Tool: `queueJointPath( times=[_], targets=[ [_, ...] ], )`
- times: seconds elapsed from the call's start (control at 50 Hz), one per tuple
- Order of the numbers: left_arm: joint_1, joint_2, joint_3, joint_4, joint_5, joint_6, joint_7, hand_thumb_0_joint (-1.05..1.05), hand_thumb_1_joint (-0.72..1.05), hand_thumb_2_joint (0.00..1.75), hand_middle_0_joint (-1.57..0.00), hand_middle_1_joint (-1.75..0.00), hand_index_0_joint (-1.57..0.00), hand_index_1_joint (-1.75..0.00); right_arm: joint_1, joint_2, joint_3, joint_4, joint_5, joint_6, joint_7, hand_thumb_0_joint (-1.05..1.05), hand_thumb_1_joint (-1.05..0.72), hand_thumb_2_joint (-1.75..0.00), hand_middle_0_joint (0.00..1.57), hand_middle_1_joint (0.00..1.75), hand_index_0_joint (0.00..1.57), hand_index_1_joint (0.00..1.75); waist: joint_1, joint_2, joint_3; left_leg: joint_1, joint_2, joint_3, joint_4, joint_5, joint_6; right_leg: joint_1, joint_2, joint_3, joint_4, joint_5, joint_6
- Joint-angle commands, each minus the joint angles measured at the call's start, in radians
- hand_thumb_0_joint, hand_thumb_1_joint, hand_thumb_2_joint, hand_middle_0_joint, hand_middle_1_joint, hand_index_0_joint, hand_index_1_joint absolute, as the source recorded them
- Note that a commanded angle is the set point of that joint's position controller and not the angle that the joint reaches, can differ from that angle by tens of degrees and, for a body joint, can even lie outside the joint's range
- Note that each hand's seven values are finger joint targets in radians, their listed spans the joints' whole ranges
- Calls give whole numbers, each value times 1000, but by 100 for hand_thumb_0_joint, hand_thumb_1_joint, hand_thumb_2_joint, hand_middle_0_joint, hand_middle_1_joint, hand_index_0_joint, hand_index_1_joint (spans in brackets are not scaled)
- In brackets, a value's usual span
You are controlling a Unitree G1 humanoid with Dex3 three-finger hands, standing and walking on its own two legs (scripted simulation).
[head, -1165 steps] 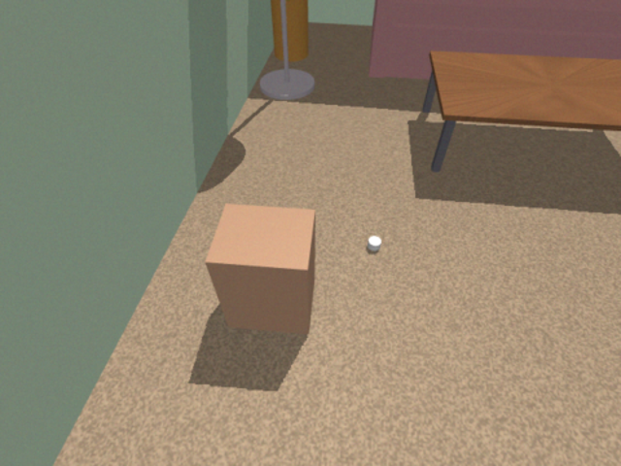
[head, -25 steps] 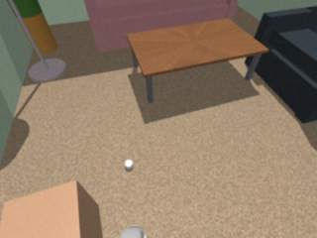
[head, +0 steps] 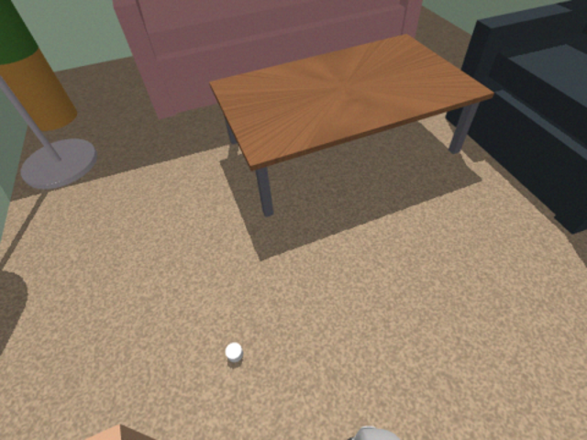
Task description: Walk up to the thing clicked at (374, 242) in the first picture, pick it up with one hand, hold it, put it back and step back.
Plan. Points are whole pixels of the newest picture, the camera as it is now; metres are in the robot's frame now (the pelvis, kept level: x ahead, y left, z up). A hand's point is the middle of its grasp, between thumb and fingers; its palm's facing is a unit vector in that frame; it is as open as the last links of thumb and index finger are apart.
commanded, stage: walk up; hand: left
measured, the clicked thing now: (234, 352) +0.49 +0.25 -0.74
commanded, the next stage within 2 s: none
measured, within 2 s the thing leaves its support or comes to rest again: neither
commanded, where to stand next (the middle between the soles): +0.10 +0.01 m, yaw +1 degrees
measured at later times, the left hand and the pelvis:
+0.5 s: hand out of the picture +0.13 +0.29 -0.15, palm faces +0.00 -0.95 -0.31, open 7.4 cm; pelvis +0.04 +0.03 +0.01, yaw +0 degrees
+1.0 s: hand out of the picture +0.11 +0.27 -0.12, palm faces +0.03 -0.94 -0.35, open 7.4 cm; pelvis +0.05 +0.01 +0.03, yaw +1 degrees
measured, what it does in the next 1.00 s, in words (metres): steps on the spot: left foot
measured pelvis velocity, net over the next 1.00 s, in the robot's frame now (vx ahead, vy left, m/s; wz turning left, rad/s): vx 0.05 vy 0.01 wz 0.02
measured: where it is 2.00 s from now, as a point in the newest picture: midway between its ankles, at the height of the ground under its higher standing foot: outside the picture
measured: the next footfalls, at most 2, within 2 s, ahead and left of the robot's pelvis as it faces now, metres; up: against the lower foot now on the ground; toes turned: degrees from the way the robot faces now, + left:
left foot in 0.24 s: +0.07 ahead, +0.15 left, +0.00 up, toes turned +1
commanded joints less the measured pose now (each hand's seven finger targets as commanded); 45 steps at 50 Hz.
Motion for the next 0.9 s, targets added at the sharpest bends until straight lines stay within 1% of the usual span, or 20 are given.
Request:
queueJointPath(
  times=[0.0, 0.02, 0.04, 0.08, 0.16, 0.18, 0.22, 0.24, 0.26, 0.28, 0.3, 0.32, 0.34, 0.36, 0.38, 0.4, 0.46, 0.52, 0.7, 0.88],
  targets=[
    [19, 263, 54, -82, -5, -23, 24, 0, 90, 90, -20, -30, -20, -30, 55, -153, -30, -45, 9, 11, -31, 0, -90, -90, 20, 30, 20, 30, 26, -156, -139, -207, -28, -117, 279, -221, 14, 199, -357, 495, -264, 52, -242],
    [-2, 273, 53, -83, -3, -16, 29, 0, 90, 90, -20, -30, -20, -30, 34, -171, -36, -37, 3, 10, -36, 0, -90, -90, 20, 30, 20, 30, 32, -192, -120, -224, -12, -115, 274, -237, 15, 175, -354, 510, -255, 51, -269],
    [-5, 241, 47, -78, -6, -13, 29, 0, 90, 90, -20, -30, -20, -30, 16, -173, -33, -18, 6, 11, -36, 0, -90, -90, 20, 30, 20, 30, 33, -186, -123, -226, 1, -141, 250, -220, 9, 177, -309, 437, -249, 67, -237],
    [-40, 235, 40, -70, -2, -5, 29, 0, 90, 90, -20, -30, -20, -30, 26, -174, -32, 19, 15, 12, -32, 0, -90, -90, 20, 30, 20, 30, 21, -224, -146, -194, 3, -127, 199, -149, 3, 158, -250, 322, -232, 39, -188],
    [-97, 230, 38, -62, 3, 9, 29, 0, 90, 90, -20, -30, -20, -30, 23, -152, -22, 65, 6, 11, -33, 0, -90, -90, 20, 30, 20, 30, 20, -256, -185, -107, -7, -85, 41, -33, -13, 129, -209, 226, -184, 77, -169],
    [-119, 232, 36, -63, 0, 18, 27, 0, 90, 90, -20, -30, -20, -30, 18, -152, -23, 79, 4, 5, -33, 0, -90, -90, 20, 30, 20, 30, 9, -245, -187, -55, -23, -63, -45, 33, -12, 96, -197, 198, -149, 77, -162],
    [-157, 201, 25, -54, -16, 35, 23, 0, 90, 90, -20, -30, -20, -30, 29, -151, -28, 112, -8, -6, -38, 0, -90, -90, 20, 30, 20, 30, -14, -189, -177, 36, -25, -56, -191, 210, -11, 23, -176, 157, -95, 24, -115],
    [-155, 172, 17, -50, -23, 42, 20, 0, 90, 90, -20, -30, -20, -30, -3, -177, -35, 111, -16, -11, -41, 0, -90, -90, 20, 30, 20, 30, -4, -127, -167, 51, 25, -132, -229, 231, 6, -20, -151, 142, -83, -29, -84],
    [-151, 145, 8, -48, -30, 48, 17, 0, 90, 90, -20, -30, -20, -30, -56, -217, -39, 94, -24, -17, -42, 0, -90, -90, 20, 30, 20, 30, 18, -33, -143, -5, 126, -288, -299, 195, 41, -38, -95, 114, -40, -106, -40],
    [-147, 155, 12, -14, -31, 53, 18, 0, 90, 90, -20, -30, -20, -30, -157, -245, -35, 83, -10, -20, -39, 0, -90, -90, 20, 30, 20, 30, 53, 39, -89, -169, 201, -369, -337, 90, 94, 68, -32, 59, -22, -220, -20],
    [-138, 170, 19, 23, -23, 55, 17, 0, 90, 90, -20, -30, -20, -30, -207, -231, -26, 91, -6, -19, -35, 0, -90, -90, 20, 30, 20, 30, 64, 54, -57, -271, 209, -357, -345, 39, 111, 178, -29, 55, 6, -221, -21],
    [-140, 169, 16, 29, -16, 48, 16, 0, 90, 90, -20, -30, -20, -30, -213, -196, -10, 100, -6, -21, -34, 0, -90, -90, 20, 30, 20, 30, 71, 21, -61, -250, 175, -302, -317, 101, 81, 201, -57, 84, -71, -152, -30],
    [-148, 166, 12, 42, -21, 42, 11, 0, 90, 90, -20, -30, -20, -30, -203, -178, -4, 112, -5, -25, -32, 0, -90, -90, 20, 30, 20, 30, 61, 25, -82, -185, 118, -235, -305, 155, 49, 183, -70, 98, -94, -65, -37],
    [-163, 166, 9, 48, -23, 39, 8, 0, 90, 90, -20, -30, -20, -30, -190, -172, -2, 122, -4, -30, -34, 0, -90, -90, 20, 30, 20, 30, 45, 49, -102, -145, 99, -220, -302, 215, 31, 185, -78, 104, -89, 42, -44],
    [-161, 166, 6, 60, -29, 37, 9, 0, 90, 90, -20, -30, -20, -30, -191, -176, 1, 135, -3, -34, -36, 0, -90, -90, 20, 30, 20, 30, 47, 74, -119, -110, 102, -213, -297, 287, 25, 201, -79, 90, -94, 119, -40],
    [-175, 169, 2, 72, -30, 37, 10, 0, 90, 90, -20, -30, -20, -30, -188, -183, 1, 144, 0, -36, -36, 0, -90, -90, 20, 30, 20, 30, 41, 88, -129, -96, 105, -218, -292, 340, 22, 218, -81, 81, -104, 149, -34],
    [-211, 161, -12, 98, -34, 44, 8, 0, 90, 90, -20, -30, -20, -30, -214, -180, 2, 167, -2, -31, -37, 0, -90, -90, 20, 30, 20, 30, 38, 82, -112, -56, 115, -214, -353, 339, 22, 203, -75, 68, -140, 99, -17],
    [-227, 166, -16, 132, -32, 47, 6, 0, 90, 90, -20, -30, -20, -30, -235, -182, 0, 179, 3, -28, -38, 0, -90, -90, 20, 30, 20, 30, 33, 51, -138, -6, 118, -199, -353, 392, 19, 230, -84, 63, -175, 130, -14],
    [-243, 158, -23, 199, -27, 44, 5, 0, 90, 90, -20, -30, -20, -30, -280, -170, 1, 221, 8, -19, -37, 0, -90, -90, 20, 30, 20, 30, 27, -29, -175, 73, 101, -164, -398, 404, 7, 281, -112, 77, -253, 187, 3],
    [-251, 156, -13, 231, -16, 41, 7, 0, 90, 90, -20, -30, -20, -30, -304, -154, 5, 254, 7, -11, -32, 0, -90, -90, 20, 30, 20, 30, 22, -67, -137, 84, 90, -162, -435, 326, -2, 255, -116, 87, -306, 121, 9]
  ],
)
